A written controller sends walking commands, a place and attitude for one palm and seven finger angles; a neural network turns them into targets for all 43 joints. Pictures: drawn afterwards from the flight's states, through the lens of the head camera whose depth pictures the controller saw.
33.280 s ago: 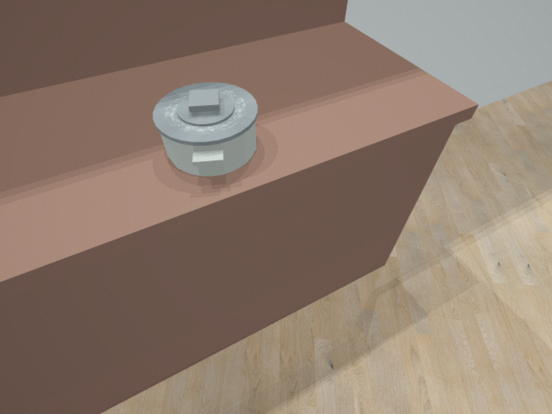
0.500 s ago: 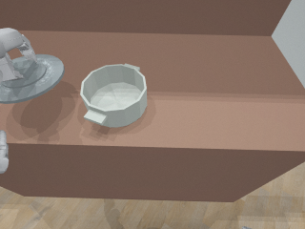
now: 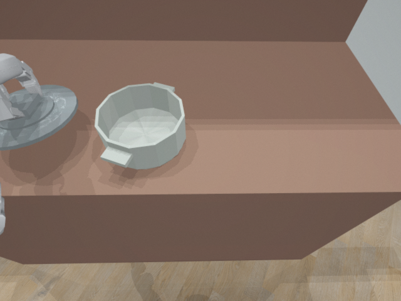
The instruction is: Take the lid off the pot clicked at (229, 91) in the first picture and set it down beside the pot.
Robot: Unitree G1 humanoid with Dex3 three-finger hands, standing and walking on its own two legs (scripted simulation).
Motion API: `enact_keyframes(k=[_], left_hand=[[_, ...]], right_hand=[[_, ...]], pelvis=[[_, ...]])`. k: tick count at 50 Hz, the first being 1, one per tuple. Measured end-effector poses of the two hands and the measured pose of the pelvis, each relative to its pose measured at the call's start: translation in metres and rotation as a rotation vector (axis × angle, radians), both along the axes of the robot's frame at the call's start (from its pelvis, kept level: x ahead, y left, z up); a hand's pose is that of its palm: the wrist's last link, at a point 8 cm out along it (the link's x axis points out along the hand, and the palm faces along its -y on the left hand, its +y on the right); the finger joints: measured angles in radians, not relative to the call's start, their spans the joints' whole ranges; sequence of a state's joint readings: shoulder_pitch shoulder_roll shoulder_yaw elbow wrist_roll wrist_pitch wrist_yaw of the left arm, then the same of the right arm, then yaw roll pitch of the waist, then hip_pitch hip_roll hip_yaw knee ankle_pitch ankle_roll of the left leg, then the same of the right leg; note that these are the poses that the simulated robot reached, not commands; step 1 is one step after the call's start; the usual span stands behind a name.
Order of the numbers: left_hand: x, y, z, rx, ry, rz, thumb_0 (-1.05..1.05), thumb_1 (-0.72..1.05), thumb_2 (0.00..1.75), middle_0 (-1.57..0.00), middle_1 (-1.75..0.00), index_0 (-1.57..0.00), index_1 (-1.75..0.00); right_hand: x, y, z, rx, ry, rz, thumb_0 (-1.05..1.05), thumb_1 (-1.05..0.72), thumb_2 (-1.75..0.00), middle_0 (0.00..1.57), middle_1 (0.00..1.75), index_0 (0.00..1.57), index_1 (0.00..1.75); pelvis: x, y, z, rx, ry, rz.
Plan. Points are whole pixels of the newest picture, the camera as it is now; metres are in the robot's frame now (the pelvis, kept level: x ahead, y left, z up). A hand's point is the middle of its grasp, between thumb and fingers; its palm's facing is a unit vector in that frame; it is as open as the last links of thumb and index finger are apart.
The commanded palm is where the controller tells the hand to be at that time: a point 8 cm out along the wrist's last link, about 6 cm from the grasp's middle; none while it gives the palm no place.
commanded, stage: lower the lid onto the table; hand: left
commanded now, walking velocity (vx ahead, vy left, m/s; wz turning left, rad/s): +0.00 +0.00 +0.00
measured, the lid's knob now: (20, 104) +0.48 +0.32 +0.13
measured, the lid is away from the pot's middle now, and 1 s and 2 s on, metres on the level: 0.22 0.23 0.24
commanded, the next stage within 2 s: open the fingers wide in 1.60 s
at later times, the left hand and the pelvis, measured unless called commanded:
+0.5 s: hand (15, 124) +0.43 +0.32 +0.13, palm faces -0.47 -0.13 -0.87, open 8.8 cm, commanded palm +0.47 +0.32 +0.19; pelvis -0.01 +0.00 +0.00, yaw +1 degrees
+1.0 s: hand (21, 125) +0.45 +0.32 +0.10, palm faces -0.48 -0.17 -0.86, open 8.8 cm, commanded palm +0.48 +0.34 +0.16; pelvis -0.01 +0.01 -0.01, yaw -1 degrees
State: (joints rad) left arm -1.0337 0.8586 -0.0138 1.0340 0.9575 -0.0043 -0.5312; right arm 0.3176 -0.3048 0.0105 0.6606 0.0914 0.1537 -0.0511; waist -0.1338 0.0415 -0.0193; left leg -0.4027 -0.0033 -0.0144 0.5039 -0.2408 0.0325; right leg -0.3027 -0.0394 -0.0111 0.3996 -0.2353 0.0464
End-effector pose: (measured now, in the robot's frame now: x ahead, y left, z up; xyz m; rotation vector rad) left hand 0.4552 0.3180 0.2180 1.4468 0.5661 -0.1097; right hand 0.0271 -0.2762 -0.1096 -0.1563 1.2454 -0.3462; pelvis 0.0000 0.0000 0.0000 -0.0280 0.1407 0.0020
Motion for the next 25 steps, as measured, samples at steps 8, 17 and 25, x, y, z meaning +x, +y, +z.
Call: enact_keyframes(k=[8, 17, 25], left_hand=[[-0.01, 0.005, -0.01, -0.008, 0.018, 0.007, -0.01, 0.1, 1.06, -0.63, -0.78, -0.58, -0.74], [-0.019, 0.004, -0.02, -0.006, 0.044, -0.008, -0.01, 0.1, 1.06, -0.63, -0.78, -0.58, -0.74], [-0.017, 0.0, -0.032, -0.006, 0.07, -0.034, -0.01, 0.1, 1.06, -0.63, -0.78, -0.58, -0.74]], right_hand=[[0.011, 0.002, 0.0, 0.006, -0.023, 0.018, 0.01, -0.9, -0.9, 0.21, 0.3, 0.21, 0.3], [0.019, 0.003, 0.0, -0.003, -0.046, 0.04, 0.01, -0.9, -0.9, 0.21, 0.3, 0.21, 0.3], [0.009, 0.002, 0.0, -0.025, -0.036, 0.034, 0.01, -0.9, -0.9, 0.21, 0.3, 0.21, 0.3]], pelvis=[[-0.003, 0.0, -0.001, -0.002, 0.0, 0.005], [-0.008, 0.001, -0.002, -0.005, -0.005, 0.014], [-0.011, 0.002, -0.004, -0.008, -0.001, 0.011]])
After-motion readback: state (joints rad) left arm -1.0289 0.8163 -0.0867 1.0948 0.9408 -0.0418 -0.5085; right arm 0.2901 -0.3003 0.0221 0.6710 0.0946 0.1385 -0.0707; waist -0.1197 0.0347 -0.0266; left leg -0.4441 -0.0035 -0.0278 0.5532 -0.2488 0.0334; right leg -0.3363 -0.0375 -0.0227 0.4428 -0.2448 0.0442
